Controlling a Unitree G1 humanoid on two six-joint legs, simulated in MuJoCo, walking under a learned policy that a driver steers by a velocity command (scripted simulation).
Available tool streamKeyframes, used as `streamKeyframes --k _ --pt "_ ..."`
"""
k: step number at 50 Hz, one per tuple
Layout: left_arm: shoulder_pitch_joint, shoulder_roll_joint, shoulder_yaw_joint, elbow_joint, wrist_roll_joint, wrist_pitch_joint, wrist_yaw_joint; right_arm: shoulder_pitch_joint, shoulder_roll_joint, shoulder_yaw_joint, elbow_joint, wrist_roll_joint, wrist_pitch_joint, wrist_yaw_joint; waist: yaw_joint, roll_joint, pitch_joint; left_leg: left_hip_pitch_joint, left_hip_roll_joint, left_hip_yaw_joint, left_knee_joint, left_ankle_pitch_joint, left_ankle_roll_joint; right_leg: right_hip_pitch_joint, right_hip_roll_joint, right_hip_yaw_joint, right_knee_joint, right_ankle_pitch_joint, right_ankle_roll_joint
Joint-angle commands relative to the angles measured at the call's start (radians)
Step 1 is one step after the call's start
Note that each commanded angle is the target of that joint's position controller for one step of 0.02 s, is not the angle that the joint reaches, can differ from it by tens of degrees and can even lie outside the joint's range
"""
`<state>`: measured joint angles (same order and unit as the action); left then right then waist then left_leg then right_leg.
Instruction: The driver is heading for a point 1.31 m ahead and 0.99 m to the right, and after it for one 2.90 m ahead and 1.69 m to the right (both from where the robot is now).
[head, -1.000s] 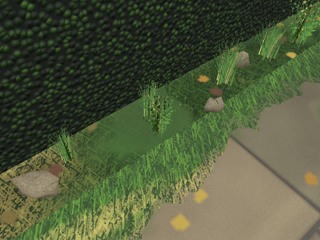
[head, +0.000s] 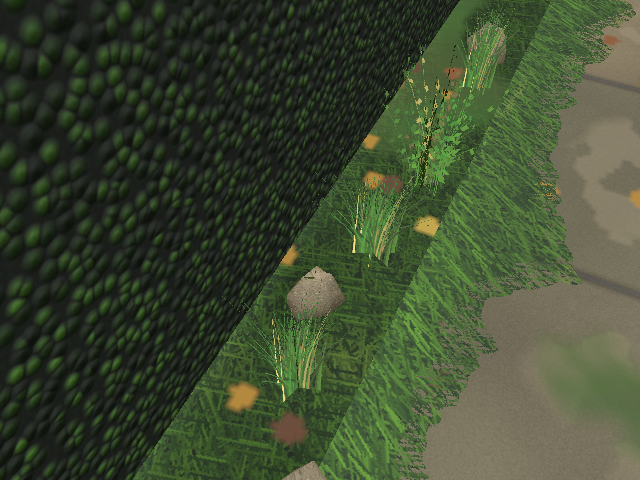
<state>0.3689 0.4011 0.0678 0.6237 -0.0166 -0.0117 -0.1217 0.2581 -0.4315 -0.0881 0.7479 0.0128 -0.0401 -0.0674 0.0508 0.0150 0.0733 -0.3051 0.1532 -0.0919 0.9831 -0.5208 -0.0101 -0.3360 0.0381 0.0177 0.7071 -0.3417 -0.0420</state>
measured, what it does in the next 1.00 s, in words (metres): walks ahead, turning right: left foot, then right foot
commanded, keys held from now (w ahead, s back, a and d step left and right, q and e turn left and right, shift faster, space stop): w+e+shift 1.00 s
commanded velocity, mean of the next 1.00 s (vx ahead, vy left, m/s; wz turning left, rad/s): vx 0.98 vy -0.08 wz -0.98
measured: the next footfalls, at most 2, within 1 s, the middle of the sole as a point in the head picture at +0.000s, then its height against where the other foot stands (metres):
left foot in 0.18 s outside the picture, level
right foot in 0.62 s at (491, 420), level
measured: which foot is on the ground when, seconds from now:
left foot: up 0.00-0.16, down 0.18-0.62, up 0.64-1.00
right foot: down 0.00-0.24, up 0.26-0.60, down 0.62-1.00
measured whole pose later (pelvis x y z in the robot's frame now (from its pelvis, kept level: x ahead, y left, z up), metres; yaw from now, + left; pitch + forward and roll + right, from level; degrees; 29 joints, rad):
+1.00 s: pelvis +0.75 -0.34 +0.01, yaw -57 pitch +0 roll +2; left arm 0.51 0.25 0.07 0.80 -0.06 -0.07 0.00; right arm -0.17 -0.27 -0.01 0.53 0.01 -0.13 0.00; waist 0.18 0.00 0.04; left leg -0.57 0.01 -0.19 0.52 0.05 -0.07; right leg 0.08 0.12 0.32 0.38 -0.42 -0.11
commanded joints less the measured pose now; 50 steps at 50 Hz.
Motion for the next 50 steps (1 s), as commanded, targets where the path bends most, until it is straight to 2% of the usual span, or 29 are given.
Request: streamKeyframes --k 1,3,5,8,10,11,12,13,14,15,16,18,20,22,24,25,27,30,31,32,33,34,35,36,38,41,43,45,50 --pt "0.12 0.15 0.048 -0.065 -0.022 -0.046 0.024 -0.203 -0.03 0.037 -0.206 0.007 -0.094 0.033 0.049 -0.205 -0.012 -0.663 -0.115 -0.034 0.216 0.007 0.053 0.486 -0.264 0.734 -0.407 -0.055 -0.333" --pt "0.021 0.141 0.044 -0.098 -0.022 -0.033 0.049 -0.206 -0.053 0.033 -0.174 -0.041 -0.102 0.046 -0.004 -0.073 -0.027 -0.467 -0.084 -0.026 0.034 0.073 0.026 0.319 -0.219 0.574 -0.389 0.054 -0.277" --pt "-0.069 0.127 0.035 -0.129 -0.015 -0.027 0.066 -0.202 -0.05 0.042 -0.166 -0.014 -0.096 0.06 -0.027 -0.122 -0.007 -0.253 -0.104 -0.01 -0.215 0.138 0.001 0.138 -0.168 0.489 -0.41 -0.007 -0.266" --pt "-0.082 0.124 0.034 -0.106 -0.014 -0.04 0.077 -0.146 -0.053 0.048 -0.152 -0.004 -0.089 0.06 -0.056 -0.132 -0.036 0.052 -0.144 0.012 -0.365 0.431 -0.009 0.015 -0.145 0.463 -0.413 -0.013 -0.219" --pt "-0.016 0.084 0.02 -0.068 -0.039 -0.043 0.073 -0.112 -0.062 0.038 -0.159 0.008 -0.085 0.051 -0.088 -0.101 -0.031 0.164 -0.141 -0.007 -0.467 0.431 0.01 0.014 -0.12 0.441 -0.335 -0.004 -0.156" --pt "0.008 0.028 -0.006 -0.058 -0.03 -0.039 0.059 -0.07 -0.096 0.016 -0.158 -0.003 -0.082 0.045 -0.119 -0.007 -0.111 0.317 -0.103 -0.036 -0.518 0.34 0.038 0.028 -0.052 0.377 -0.14 0.125 -0.102" --pt "-0.083 0.016 -0.017 -0.086 0.002 -0.052 0.061 0.154 -0.123 -0.006 -0.118 -0.017 -0.074 0.032 -0.245 0.049 -0.268 0.58 -0.022 -0.096 -0.478 0.332 0.063 -0.06 -0.016 0.31 0.165 0.267 -0.059" --pt "-0.033 -0.075 -0.037 -0.12 -0.022 -0.056 0.069 0.266 -0.165 -0.014 -0.085 -0.045 -0.071 0.039 -0.199 0.256 -0.32 0.839 0.178 -0.529 -0.642 -0.026 0.168 -0.424 0.08 0.216 0.478 -0.204 -0.006" --pt "-0.011 -0.034 -0.042 -0.123 -0.055 -0.05 0.087 0.205 -0.136 -0.016 -0.094 -0.042 -0.065 0.053 -0.172 0.247 -0.222 0.776 0.288 -0.747 -0.724 -0.246 0.217 -0.624 0.0 0.154 0.637 -0.204 0.013" --pt "-0.059 -0.008 -0.034 -0.103 -0.064 -0.042 0.1 0.183 -0.065 -0.007 -0.07 -0.027 -0.06 0.048 -0.178 0.126 -0.072 0.685 0.272 -0.63 -0.723 -0.152 0.211 -0.687 -0.058 0.142 0.696 -0.121 0.024" --pt "-0.114 0.005 -0.031 -0.094 -0.041 -0.035 0.102 0.196 -0.017 0.001 -0.047 -0.027 -0.055 0.044 -0.187 0.049 0.019 0.607 0.22 -0.426 -0.717 0.038 0.188 -0.681 -0.097 0.111 0.701 -0.062 0.028" --pt "-0.171 -0.025 -0.028 -0.11 -0.027 -0.03 0.096 0.166 0.017 0.011 -0.008 -0.045 -0.06 0.044 -0.145 0.045 0.08 0.502 0.127 -0.19 -0.744 0.25 0.147 -0.664 -0.144 0.077 0.697 0.014 0.011" --pt "-0.189 -0.064 -0.035 -0.142 -0.046 -0.012 0.082 0.118 0.057 0.018 0.02 -0.029 -0.06 0.047 -0.1 0.095 0.082 0.423 0.108 -0.031 -0.749 0.433 0.129 -0.656 -0.173 0.056 0.707 0.017 0.008" --pt "-0.221 -0.066 -0.032 -0.185 -0.069 -0.013 0.083 0.058 0.052 0.02 0.028 -0.045 -0.059 0.035 -0.059 0.109 0.093 0.341 0.103 0.089 -0.782 0.489 0.122 -0.677 -0.194 0.053 0.659 0.071 0.037" --pt "-0.276 -0.076 -0.041 -0.201 -0.057 -0.017 0.077 -0.06 0.025 0.021 0.006 -0.026 -0.068 0.026 -0.013 0.063 0.144 0.143 0.015 0.232 -0.851 0.566 0.091 -0.497 -0.181 -0.027 0.405 0.246 0.038" --pt "-0.295 -0.09 -0.045 -0.2 -0.041 -0.019 0.07 -0.055 -0.028 0.009 0.005 -0.023 -0.076 0.02 -0.014 0.032 0.134 0.075 0.019 0.269 -0.889 0.63 0.093 -0.353 -0.162 -0.078 0.293 0.318 0.023" --pt "-0.278 -0.045 -0.019 -0.182 -0.027 -0.02 0.053 0.026 -0.131 -0.012 0.008 -0.033 -0.082 0.021 -0.005 0.012 0.052 0.144 0.046 0.297 -0.822 1.195 0.103 -0.111 -0.049 -0.185 0.22 0.356 -0.026" --pt "0.109 0.108 0.07 -0.075 -0.053 -0.003 0.053 -0.007 -0.199 -0.027 -0.01 -0.018 -0.046 0.03 0.239 0.139 -0.236 0.19 0.094 0.266 -0.238 1.801 0.105 0.4 0.057 -0.186 0.159 0.27 -0.121" --pt "0.276 0.145 0.092 0.013 -0.063 0.01 0.063 -0.049 -0.151 -0.015 -0.022 -0.012 -0.05 0.035 0.301 0.006 -0.258 -0.026 -0.009 0.261 0.138 1.191 0.062 0.696 -0.008 -0.06 0.022 0.362 -0.183" --pt "0.262 0.154 0.073 0.042 -0.042 0.01 0.074 -0.028 0.043 0.046 -0.049 -0.058 -0.09 0.049 0.193 -0.341 -0.168 -0.286 -0.222 0.214 0.625 0.025 0.032 0.744 -0.044 0.121 0.014 0.481 -0.232" --pt "0.125 0.134 0.047 -0.03 0.001 -0.026 0.078 0.118 0.053 0.067 -0.134 -0.001 -0.13 0.072 0.023 -0.441 -0.453 -0.501 -0.247 -0.05 0.757 -0.031 0.026 0.893 -0.242 0.733 -0.219 0.071 -0.459" --pt "0.133 0.08 0.053 -0.033 0.005 -0.048 0.086 -0.013 -0.028 0.062 -0.165 0.012 -0.151 0.075 0.082 -0.202 -0.39 -0.513 -0.204 -0.096 0.651 0.087 0.057 0.79 -0.283 0.905 -0.439 -0.179 -0.415" --pt "0.138 0.071 0.056 0.004 -0.002 -0.073 0.088 -0.105 -0.043 0.057 -0.179 0.024 -0.149 0.059 0.065 -0.093 -0.195 -0.542 -0.184 -0.087 0.614 0.181 0.037 0.665 -0.284 0.941 -0.482 -0.116 -0.389" --pt "0.123 0.041 0.047 0.037 0.004 -0.094 0.079 -0.161 -0.017 0.066 -0.187 -0.002 -0.143 0.046 0.042 0.054 -0.117 -0.484 -0.156 -0.126 0.491 0.181 0.033 0.571 -0.246 0.887 -0.468 0.001 -0.358" --pt "0.06 0.002 0.038 0.057 0.007 -0.115 0.075 -0.179 -0.021 0.06 -0.19 -0.023 -0.124 0.055 -0.031 0.066 -0.053 -0.359 -0.157 -0.169 0.319 0.124 0.017 0.388 -0.163 0.733 -0.397 0.295 -0.355" --pt "0.045 -0.005 0.03 0.078 -0.031 -0.107 0.096 -0.192 0.021 0.061 -0.185 -0.037 -0.105 0.062 -0.06 0.057 -0.02 -0.374 -0.134 -0.138 0.065 0.12 -0.013 0.33 -0.164 0.628 -0.45 0.308 -0.354" --pt "0.042 -0.024 0.02 0.077 -0.043 -0.093 0.113 -0.331 0.075 0.077 -0.23 -0.031 -0.096 0.076 -0.028 0.048 0.059 -0.334 -0.143 -0.059 -0.155 0.169 -0.037 0.163 -0.131 0.562 -0.519 0.186 -0.309" --pt "0.011 0.016 0.038 0.072 -0.033 -0.075 0.13 -0.407 0.119 0.082 -0.25 -0.016 -0.097 0.086 0.008 0.011 0.089 -0.099 -0.19 0.02 -0.369 0.471 -0.051 -0.071 -0.049 0.474 -0.552 0.107 -0.243" --pt "0.07 0.003 0.051 0.118 -0.051 -0.064 0.131 -0.377 0.055 0.025 -0.234 0.013 -0.089 0.058 0.01 -0.061 0.019 0.179 -0.183 -0.014 -0.473 0.626 -0.057 -0.02 -0.037 0.454 -0.386 0.125 -0.137"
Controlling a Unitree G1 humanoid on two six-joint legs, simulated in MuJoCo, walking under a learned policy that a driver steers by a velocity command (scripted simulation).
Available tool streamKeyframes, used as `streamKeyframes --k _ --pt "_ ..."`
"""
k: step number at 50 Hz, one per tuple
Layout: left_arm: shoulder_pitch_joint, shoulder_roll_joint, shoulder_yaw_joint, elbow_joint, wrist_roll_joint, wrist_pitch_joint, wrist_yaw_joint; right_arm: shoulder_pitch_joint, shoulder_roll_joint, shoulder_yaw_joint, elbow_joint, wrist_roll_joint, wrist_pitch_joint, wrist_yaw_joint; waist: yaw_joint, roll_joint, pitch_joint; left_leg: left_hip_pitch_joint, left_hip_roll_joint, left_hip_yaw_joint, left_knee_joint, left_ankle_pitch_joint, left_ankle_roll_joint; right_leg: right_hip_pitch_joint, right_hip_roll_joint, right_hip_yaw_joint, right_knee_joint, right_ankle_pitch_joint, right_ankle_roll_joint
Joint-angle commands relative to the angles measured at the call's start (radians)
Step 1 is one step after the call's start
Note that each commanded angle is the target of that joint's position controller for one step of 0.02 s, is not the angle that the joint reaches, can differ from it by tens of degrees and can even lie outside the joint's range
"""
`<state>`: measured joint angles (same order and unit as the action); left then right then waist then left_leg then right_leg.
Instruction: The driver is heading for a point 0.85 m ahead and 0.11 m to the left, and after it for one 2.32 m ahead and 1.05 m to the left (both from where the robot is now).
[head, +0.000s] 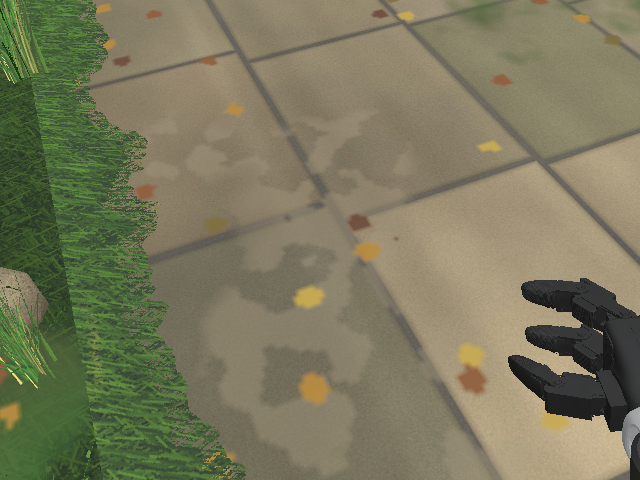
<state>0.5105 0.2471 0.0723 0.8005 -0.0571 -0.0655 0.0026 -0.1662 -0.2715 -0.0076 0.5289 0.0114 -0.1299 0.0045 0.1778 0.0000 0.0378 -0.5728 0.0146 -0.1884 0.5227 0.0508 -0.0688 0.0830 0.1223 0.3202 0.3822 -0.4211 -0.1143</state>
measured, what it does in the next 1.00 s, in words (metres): walks ahead: left foot, then right foot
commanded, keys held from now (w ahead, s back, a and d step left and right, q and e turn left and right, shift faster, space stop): w+e+shift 0.16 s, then w+shift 0.12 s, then w+q+shift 0.38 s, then s+q+shift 0.34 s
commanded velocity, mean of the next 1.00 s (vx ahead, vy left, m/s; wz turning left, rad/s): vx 0.77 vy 0.00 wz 0.10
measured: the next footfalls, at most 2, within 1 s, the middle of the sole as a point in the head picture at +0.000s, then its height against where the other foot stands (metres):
left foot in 0.06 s outside the picture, level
right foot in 0.48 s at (495, 467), level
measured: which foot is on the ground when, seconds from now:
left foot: up 0.00-0.04, down 0.06-0.48, up 0.50-0.86, down 0.88-1.00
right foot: down 0.00-0.06, up 0.08-0.46, down 0.48-0.88, up 0.90-1.00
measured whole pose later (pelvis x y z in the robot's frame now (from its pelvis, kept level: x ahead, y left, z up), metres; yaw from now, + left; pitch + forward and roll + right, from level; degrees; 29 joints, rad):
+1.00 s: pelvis +0.77 -0.12 -0.03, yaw +8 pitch -1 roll -1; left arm 0.07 0.27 0.02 0.70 0.01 -0.04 0.02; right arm 0.18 -0.34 -0.07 0.67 -0.01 -0.02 0.06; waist -0.04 0.02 0.15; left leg -0.52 -0.17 0.01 0.59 -0.04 0.14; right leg -0.40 0.07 0.10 1.43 -0.52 0.06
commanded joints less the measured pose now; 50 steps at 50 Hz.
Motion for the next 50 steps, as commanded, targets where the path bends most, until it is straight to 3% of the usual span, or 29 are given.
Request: streamKeyframes --k 1,3,4,5,6,8,9,11,13,19,22,23,24,25,26,27,28,30,32,36,39,41,43,44,45,46,47,49,50 --pt "-0.066 0.144 0.045 -0.053 -0.001 -0.006 0.003 0.11 -0.133 -0.074 -0.007 0.014 -0.008 -0.014 -0.165 -0.059 0.005 0.5 -0.055 0.097 -0.022 -0.009 0.025 -0.381 -0.108 0.145 0.057 0.37 -0.041" --pt "-0.186 0.115 0.029 -0.107 0.05 -0.006 -0.012 0.565 -0.207 -0.121 0.084 0.02 -0.006 -0.02 -0.419 -0.056 -0.275 0.98 0.086 0.022 0.163 -0.21 0.107 -0.572 -0.061 0.07 0.599 0.438 0.02" --pt "0.044 -0.033 -0.013 -0.125 0.005 -0.015 -0.018 0.633 -0.283 -0.122 0.109 -0.018 -0.004 -0.002 -0.283 0.374 -0.523 1.242 0.385 -0.517 0.011 -0.491 0.276 -0.773 0.024 0.026 0.983 -0.222 0.043" --pt "0.009 0.035 -0.024 -0.141 -0.048 -0.005 -0.004 0.559 -0.249 -0.121 0.108 -0.022 0.005 0.014 -0.265 0.491 -0.464 1.12 0.444 -0.814 -0.218 -0.892 0.273 -0.922 -0.098 -0.086 1.132 -0.083 0.046" --pt "-0.133 0.106 -0.012 -0.134 -0.021 0.0 0.01 0.488 -0.155 -0.106 0.098 -0.011 0.014 0.001 -0.306 0.331 -0.252 0.95 0.376 -0.652 -0.256 -0.851 0.232 -0.989 -0.137 -0.158 1.15 0.015 0.047" --pt "-0.246 0.143 0.004 -0.137 0.031 0.003 0.012 0.44 -0.09 -0.078 0.153 -0.025 0.028 -0.005 -0.283 0.05 -0.08 0.685 0.287 -0.331 -0.232 -0.498 0.207 -0.923 -0.217 -0.192 1.069 0.128 0.039" --pt "-0.267 0.119 0.003 -0.141 0.036 0.006 0.005 0.451 -0.06 -0.068 0.19 -0.037 0.02 0.002 -0.267 0.039 -0.035 0.579 0.235 -0.211 -0.23 -0.358 0.195 -0.849 -0.247 -0.177 1.003 0.141 0.031" --pt "-0.256 0.06 -0.008 -0.172 -0.004 0.019 0.001 0.433 -0.024 -0.053 0.27 -0.022 0.006 0.007 -0.197 0.113 -0.012 0.498 0.245 -0.18 -0.3 -0.396 0.219 -0.826 -0.288 -0.156 0.926 0.109 0.024" --pt "-0.308 0.005 -0.033 -0.2 0.005 0.037 -0.013 0.426 -0.027 -0.049 0.308 -0.011 -0.004 0.005 -0.175 0.057 0.054 0.446 0.281 -0.102 -0.365 -0.346 0.245 -0.854 -0.294 -0.154 0.833 0.084 0.05" --pt "-0.546 0.048 -0.046 -0.283 0.043 0.003 -0.052 0.542 -0.189 -0.058 0.377 0.026 0.008 0.004 -0.176 -0.049 0.189 0.39 0.276 0.079 -0.535 -0.076 0.269 -0.687 -0.225 -0.294 0.414 0.35 0.044" --pt "-0.482 0.144 -0.005 -0.29 0.037 -0.02 -0.057 0.602 -0.252 -0.05 0.4 0.006 0.014 0.005 -0.1 0.024 0.035 0.477 0.267 0.157 -0.322 0.511 0.234 -0.358 -0.113 -0.364 0.303 0.336 0.026" --pt "-0.295 0.201 0.029 -0.249 0.032 -0.018 -0.043 0.593 -0.271 -0.048 0.406 0.001 0.022 0.005 0.019 0.1 -0.085 0.417 0.221 0.197 -0.086 0.686 0.207 -0.093 -0.063 -0.396 0.287 0.281 0.02" --pt "-0.059 0.255 0.058 -0.181 0.032 0.002 -0.016 0.535 -0.266 -0.042 0.378 -0.005 0.02 0.004 0.149 0.143 -0.19 0.195 0.161 0.194 0.216 0.56 0.147 0.239 -0.142 -0.321 0.311 0.257 0.03" --pt "0.015 0.373 0.069 -0.151 0.07 0.0 0.001 0.699 -0.038 0.01 0.341 -0.005 0.01 0.01 0.008 -0.193 -0.406 -0.052 0.023 0.147 0.665 -0.339 0.111 0.505 -0.464 0.182 0.182 -0.113 -0.063" --pt "0.048 0.304 0.047 -0.154 0.078 -0.011 -0.01 0.703 -0.058 0.008 0.336 0.033 -0.009 0.008 0.015 -0.231 -0.527 -0.085 0.006 -0.006 0.845 -0.522 0.143 0.429 -0.535 0.516 -0.046 -0.337 -0.079" --pt "-0.019 0.239 0.024 -0.13 0.067 -0.023 -0.022 0.562 -0.12 -0.022 0.289 0.07 -0.007 0.001 -0.006 -0.147 -0.266 -0.231 0.029 0.028 0.916 -0.474 0.139 0.289 -0.509 0.423 -0.114 -0.323 -0.064" --pt "-0.081 0.202 0.015 -0.112 0.056 -0.032 -0.028 0.491 -0.103 -0.022 0.263 0.065 -0.003 -0.005 -0.036 -0.099 -0.119 -0.274 0.073 0.056 0.887 -0.395 0.137 0.139 -0.496 0.263 -0.128 -0.159 -0.067" --pt "-0.206 0.113 -0.001 -0.09 0.081 -0.05 -0.035 0.529 -0.062 -0.029 0.279 0.034 0.031 -0.001 -0.154 -0.104 -0.041 -0.155 0.157 0.059 0.823 -0.261 0.131 -0.097 -0.43 0.015 -0.159 0.062 -0.04" --pt "-0.276 0.034 -0.011 -0.066 0.075 -0.056 -0.04 0.561 -0.025 -0.038 0.294 0.049 0.076 0.008 -0.201 -0.097 -0.014 -0.081 0.187 0.066 0.787 -0.229 0.124 -0.19 -0.38 -0.197 -0.187 0.243 -0.005" --pt "-0.425 0.063 -0.007 -0.075 0.081 -0.058 0.005 0.421 -0.027 -0.042 0.21 0.016 0.1 0.013 -0.26 -0.067 0.161 -0.069 0.135 0.158 0.542 -0.105 0.066 -0.386 -0.311 -0.485 -0.224 0.696 0.02" --pt "-0.35 0.176 0.02 -0.073 0.063 -0.055 0.05 0.36 -0.031 -0.039 0.185 -0.018 0.076 0.066 -0.214 0.004 0.074 0.147 0.017 0.312 0.18 0.164 0.064 -0.35 -0.272 -0.575 -0.128 0.859 0.036" --pt "-0.351 0.253 0.039 -0.083 0.034 -0.045 0.06 0.48 -0.099 -0.067 0.196 -0.005 0.09 0.09 -0.278 -0.06 -0.051 0.293 -0.055 0.332 0.137 0.148 0.091 -0.226 -0.298 -0.562 0.033 1.076 0.059" --pt "-0.408 0.253 0.04 -0.109 0.023 -0.021 0.049 0.729 -0.24 -0.129 0.24 0.0 0.118 0.077 -0.413 -0.08 -0.183 0.575 -0.097 0.302 0.152 0.073 0.153 -0.261 -0.305 -0.525 0.396 1.097 0.087" --pt "-0.415 0.178 0.021 -0.102 0.013 -0.02 0.031 0.757 -0.268 -0.14 0.252 0.003 0.128 0.053 -0.423 0.055 -0.143 0.657 -0.053 0.224 0.028 0.17 0.181 -0.366 -0.219 -0.513 0.7 0.524 0.143" --pt "-0.338 0.053 -0.014 -0.126 0.071 -0.022 0.004 0.635 -0.32 -0.136 0.221 -0.017 0.113 0.03 -0.278 0.382 -0.048 0.667 0.034 -0.008 0.044 0.903 0.22 -0.587 -0.029 -0.464 1.078 -0.361 0.186" --pt "-0.046 0.054 -0.033 -0.122 0.055 -0.018 -0.002 0.5 -0.35 -0.119 0.111 -0.097 0.07 0.039 -0.125 0.328 -0.343 0.845 0.304 -0.546 -0.045 0.861 0.462 -0.758 0.032 -0.219 1.287 -0.316 0.214" --pt "-0.111 0.183 -0.018 -0.117 0.063 -0.006 0.001 0.388 -0.317 -0.128 0.025 -0.071 0.077 0.055 -0.183 0.125 -0.434 0.809 0.31 -0.618 -0.156 0.545 0.467 -0.704 -0.012 -0.133 1.265 -0.204 0.185" --pt "-0.29 0.214 -0.002 -0.138 0.075 0.043 0.033 0.311 -0.228 -0.108 0.006 -0.002 0.095 0.047 -0.169 -0.12 -0.245 0.539 0.213 -0.476 -0.19 0.147 0.38 -0.715 -0.067 -0.13 1.101 -0.063 0.166" --pt "-0.319 0.202 -0.004 -0.149 0.076 0.061 0.043 0.315 -0.223 -0.108 0.01 0.004 0.103 0.034 -0.164 -0.091 -0.192 0.429 0.183 -0.438 -0.186 0.169 0.339 -0.679 -0.072 -0.118 1.025 -0.043 0.168"
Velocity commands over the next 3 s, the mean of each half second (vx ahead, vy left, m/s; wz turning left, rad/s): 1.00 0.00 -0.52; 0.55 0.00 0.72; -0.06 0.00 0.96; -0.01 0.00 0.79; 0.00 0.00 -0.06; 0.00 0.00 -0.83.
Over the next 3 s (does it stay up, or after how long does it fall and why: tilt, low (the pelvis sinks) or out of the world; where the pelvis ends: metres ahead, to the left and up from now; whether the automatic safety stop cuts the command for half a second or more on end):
stays up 0.89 -0.27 0.01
